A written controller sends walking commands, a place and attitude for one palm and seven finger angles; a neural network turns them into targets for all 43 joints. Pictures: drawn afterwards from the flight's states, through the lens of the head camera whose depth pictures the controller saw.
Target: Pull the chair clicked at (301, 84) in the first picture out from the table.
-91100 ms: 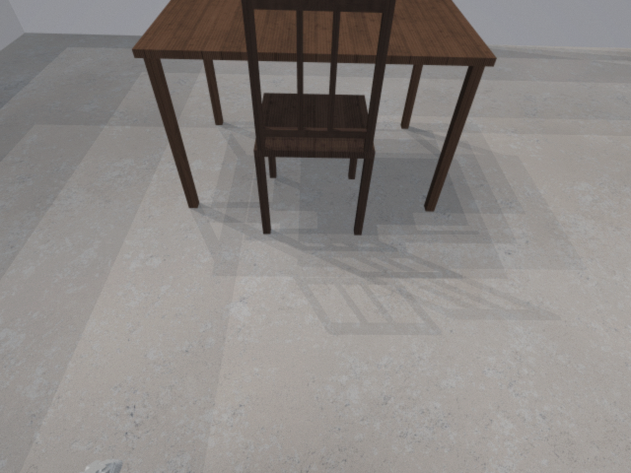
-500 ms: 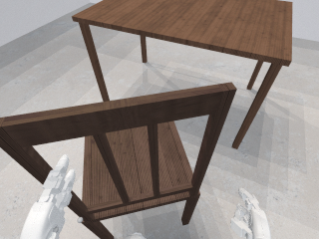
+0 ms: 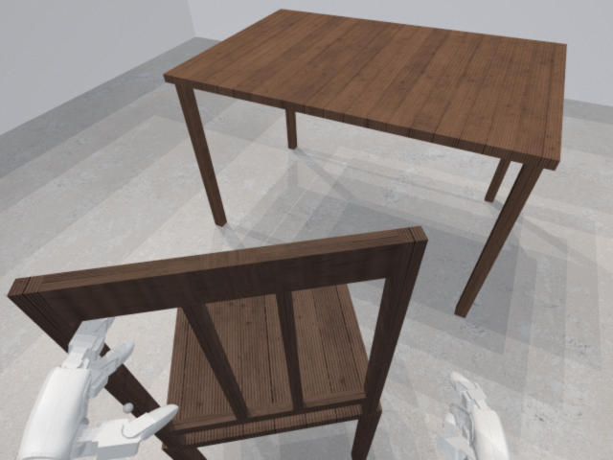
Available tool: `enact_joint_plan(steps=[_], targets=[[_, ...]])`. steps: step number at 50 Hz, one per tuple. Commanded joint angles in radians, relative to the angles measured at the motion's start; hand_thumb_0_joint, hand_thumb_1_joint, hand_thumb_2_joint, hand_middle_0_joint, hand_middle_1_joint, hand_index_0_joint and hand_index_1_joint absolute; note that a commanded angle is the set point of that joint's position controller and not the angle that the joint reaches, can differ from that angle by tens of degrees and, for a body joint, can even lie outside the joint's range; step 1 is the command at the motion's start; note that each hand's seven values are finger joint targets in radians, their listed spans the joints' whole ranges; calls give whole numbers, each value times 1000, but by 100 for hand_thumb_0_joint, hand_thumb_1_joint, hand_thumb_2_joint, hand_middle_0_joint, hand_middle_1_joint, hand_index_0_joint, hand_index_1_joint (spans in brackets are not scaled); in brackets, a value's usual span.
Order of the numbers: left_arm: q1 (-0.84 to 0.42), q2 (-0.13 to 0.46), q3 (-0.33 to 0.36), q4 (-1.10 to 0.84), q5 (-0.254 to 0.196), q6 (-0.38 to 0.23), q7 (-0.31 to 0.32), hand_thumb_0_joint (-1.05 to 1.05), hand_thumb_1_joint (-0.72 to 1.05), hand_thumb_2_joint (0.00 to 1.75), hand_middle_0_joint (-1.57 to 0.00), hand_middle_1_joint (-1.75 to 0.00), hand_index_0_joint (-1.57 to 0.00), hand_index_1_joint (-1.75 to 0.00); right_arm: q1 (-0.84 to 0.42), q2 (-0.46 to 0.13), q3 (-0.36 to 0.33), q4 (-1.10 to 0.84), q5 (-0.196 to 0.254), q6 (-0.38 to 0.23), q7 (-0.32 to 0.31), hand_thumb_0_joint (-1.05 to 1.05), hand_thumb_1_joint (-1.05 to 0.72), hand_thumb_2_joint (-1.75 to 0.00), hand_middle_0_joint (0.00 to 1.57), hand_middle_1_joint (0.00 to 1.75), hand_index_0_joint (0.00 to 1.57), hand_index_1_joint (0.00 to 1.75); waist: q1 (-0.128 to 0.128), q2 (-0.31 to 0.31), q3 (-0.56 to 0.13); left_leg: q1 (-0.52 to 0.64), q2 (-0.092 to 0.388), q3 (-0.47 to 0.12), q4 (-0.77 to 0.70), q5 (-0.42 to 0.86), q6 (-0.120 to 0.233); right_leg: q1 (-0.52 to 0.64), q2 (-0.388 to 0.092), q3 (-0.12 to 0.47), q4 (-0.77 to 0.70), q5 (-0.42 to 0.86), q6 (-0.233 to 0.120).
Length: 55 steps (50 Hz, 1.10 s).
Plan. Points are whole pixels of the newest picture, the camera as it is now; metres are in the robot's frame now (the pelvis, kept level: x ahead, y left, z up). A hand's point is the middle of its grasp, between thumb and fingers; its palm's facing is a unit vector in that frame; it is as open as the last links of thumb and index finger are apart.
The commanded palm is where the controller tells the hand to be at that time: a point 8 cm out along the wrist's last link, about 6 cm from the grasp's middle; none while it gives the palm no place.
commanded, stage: draw the hand back to the body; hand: left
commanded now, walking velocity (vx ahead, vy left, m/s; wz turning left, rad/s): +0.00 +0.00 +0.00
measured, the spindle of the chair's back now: (222, 370) +0.25 +0.16 -0.05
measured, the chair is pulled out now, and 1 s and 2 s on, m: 0.62 0.62 0.62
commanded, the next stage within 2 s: step back with the hand held close in 0.62 s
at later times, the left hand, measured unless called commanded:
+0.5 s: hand (112, 384) +0.17 +0.23 +0.09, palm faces +0.31 -0.84 -0.45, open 7.4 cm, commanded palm +0.14 +0.28 +0.19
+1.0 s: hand (94, 388) +0.16 +0.24 +0.09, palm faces +0.19 -0.84 -0.50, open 7.2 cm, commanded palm +0.12 +0.29 +0.19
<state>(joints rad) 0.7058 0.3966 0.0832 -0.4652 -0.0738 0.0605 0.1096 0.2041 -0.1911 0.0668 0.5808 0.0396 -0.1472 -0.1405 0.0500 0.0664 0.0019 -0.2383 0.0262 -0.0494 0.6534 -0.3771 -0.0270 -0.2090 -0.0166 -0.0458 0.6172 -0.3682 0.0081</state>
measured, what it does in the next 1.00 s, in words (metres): stands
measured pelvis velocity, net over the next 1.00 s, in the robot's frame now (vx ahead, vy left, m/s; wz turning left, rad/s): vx -0.03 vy -0.01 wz -0.02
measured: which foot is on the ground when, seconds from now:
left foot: down 0.00-1.00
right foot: down 0.00-1.00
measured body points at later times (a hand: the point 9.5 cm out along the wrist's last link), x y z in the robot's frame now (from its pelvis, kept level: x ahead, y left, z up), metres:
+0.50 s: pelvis +0.01 -0.02 +0.01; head +0.00 -0.04 +0.46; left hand +0.15 +0.27 +0.12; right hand +0.21 -0.23 -0.07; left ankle -0.01 +0.14 -0.72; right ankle -0.02 -0.13 -0.72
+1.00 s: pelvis -0.03 -0.01 +0.01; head +0.03 -0.01 +0.46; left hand +0.15 +0.29 +0.12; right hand +0.18 -0.24 -0.07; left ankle -0.01 +0.14 -0.72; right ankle -0.02 -0.13 -0.72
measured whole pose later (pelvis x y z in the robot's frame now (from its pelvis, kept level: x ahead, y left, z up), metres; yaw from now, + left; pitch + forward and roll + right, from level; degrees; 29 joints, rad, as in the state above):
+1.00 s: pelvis -0.03 -0.01 +0.01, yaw -1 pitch -2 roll +0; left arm 0.60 0.47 0.27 -0.46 -0.10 0.06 0.10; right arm 0.12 -0.23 0.02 0.56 0.04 -0.11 -0.09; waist 0.05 0.01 0.17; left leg -0.21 0.04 -0.04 0.50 -0.25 -0.04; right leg -0.20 0.00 -0.03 0.49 -0.25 0.00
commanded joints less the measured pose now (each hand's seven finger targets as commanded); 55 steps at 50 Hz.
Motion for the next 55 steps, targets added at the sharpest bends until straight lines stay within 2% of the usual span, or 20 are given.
enact_joint_plan(steps=[1,8,11,12,14,25,29,31,35,37,38,39,40,42,44,45,46,48,53,55], targets=[[-209,190,343,-325,21,-132,96,0,50,71,-15,-22,-15,-22,-138,-102,-47,-129,-11,-83,-5,0,-90,-90,20,30,20,30,4,61,-94,75,0,17,-140,285,27,42,-24,15,-137,301,-42],[-313,264,416,-413,21,-141,111,0,75,83,-18,-27,-18,-27,-154,-116,-48,-95,-15,-122,9,0,-90,-90,20,30,20,30,14,110,-149,135,-1,23,-165,397,29,112,-34,9,-140,407,-38],[-364,303,439,-455,23,-137,119,0,86,88,-19,-29,-19,-29,-158,-120,-43,-84,-12,-140,13,0,-90,-90,20,30,20,30,15,170,-153,141,-6,24,-167,411,26,126,-37,10,-143,420,-39],[-372,315,453,-458,21,-137,123,0,90,90,-20,-30,-20,-30,-157,-122,-45,-79,-12,-142,13,0,-90,-90,20,30,20,30,15,165,-144,143,-4,23,-167,423,25,121,-37,9,-144,429,-39],[-364,291,437,-446,20,-135,120,0,90,90,-20,-30,-20,-30,-160,-122,-48,-77,-12,-149,17,0,-90,-90,20,30,20,30,14,134,-151,160,-1,28,-165,430,28,117,-38,4,-146,441,-34],[-367,284,430,-418,23,-136,113,0,90,90,-20,-30,-20,-30,-178,-127,-49,-63,-15,-166,26,0,-90,-90,20,30,20,30,16,141,-130,144,-4,30,-174,384,27,118,-38,15,-164,414,-35],[-376,279,429,-439,26,-143,114,0,90,90,-20,-30,-20,-30,-167,-128,-52,-66,-18,-168,27,0,-90,-90,20,30,20,30,16,131,-159,168,0,33,-171,417,30,121,-41,5,-151,440,-32],[-377,276,423,-440,27,-141,112,0,90,90,-20,-30,-20,-30,-168,-127,-49,-66,-16,-170,30,0,-90,-90,20,30,20,30,16,152,-148,159,1,26,-179,401,26,119,-42,5,-150,416,-35],[-368,290,435,-432,27,-137,113,0,90,90,-20,-30,-20,-30,-177,-127,-49,-62,-17,-170,31,0,-90,-90,20,30,20,30,21,148,-149,147,0,26,-178,410,25,129,-40,5,-146,424,-37],[-396,265,406,-453,26,-141,110,0,90,90,-20,-30,-20,-30,-167,-130,-46,-65,-19,-170,33,0,-90,-90,20,30,20,30,12,125,-149,153,0,24,-181,406,26,121,-41,-2,-146,416,-32],[-601,474,556,-459,-7,-192,81,0,90,90,-20,-30,-20,-30,-104,-173,-83,-117,9,-111,28,0,-90,-90,20,30,20,30,-14,34,14,98,38,-8,-168,383,44,3,-77,141,-220,535,-32],[-564,404,516,-390,0,-191,66,0,90,90,-20,-30,-20,-30,-112,-147,-80,-110,8,-84,31,0,-90,-90,20,30,20,30,-24,-10,-13,103,39,-7,-165,345,42,32,-105,144,-228,577,-35],[-580,409,512,-411,-5,-201,57,0,90,90,-20,-30,-20,-30,-122,-151,-77,-126,12,-72,32,0,-90,-90,20,30,20,30,-25,31,-41,124,30,-2,-168,352,40,48,-113,160,-217,624,-39],[-469,337,471,-401,-7,-210,55,0,90,90,-20,-30,-20,-30,-133,-148,-76,-139,4,-52,33,0,-90,-90,20,30,20,30,-21,74,-98,151,50,-7,-185,438,40,88,-111,128,-193,613,-29],[-388,328,472,-440,-6,-220,61,0,90,90,-20,-30,-20,-30,-141,-150,-82,-152,-1,-33,38,0,-90,-90,20,30,20,30,-15,106,-161,165,75,-20,-186,565,45,129,-101,104,-160,624,-17],[-339,338,483,-461,-5,-227,62,0,90,90,-20,-30,-20,-30,-151,-153,-85,-155,2,-26,37,0,-90,-90,20,30,20,30,-11,162,-200,179,83,-27,-194,608,51,147,-93,101,-140,618,-16],[-295,326,482,-478,-5,-230,66,0,90,90,-20,-30,-20,-30,-142,-149,-84,-165,-1,-17,40,0,-90,-90,20,30,20,30,-10,181,-226,168,98,-37,-198,634,53,164,-87,80,-123,581,-12],[-253,342,505,-520,-4,-239,73,0,90,90,-20,-30,-20,-30,-144,-150,-94,-169,-5,-8,40,0,-90,-90,20,30,20,30,-7,163,-241,133,116,-48,-185,660,58,164,-82,72,-107,568,-8],[-172,355,542,-538,-12,-256,83,0,90,90,-20,-30,-20,-30,-137,-144,-107,-164,-8,-8,31,0,-90,-90,20,30,20,30,-11,130,-239,19,122,-67,-183,505,54,152,-88,72,-96,492,-10],[-136,367,559,-526,-12,-262,86,0,90,90,-20,-30,-20,-30,-140,-147,-112,-155,-4,-16,25,0,-90,-90,20,30,20,30,-15,168,-232,-31,113,-67,-194,399,55,152,-90,84,-97,447,-15]])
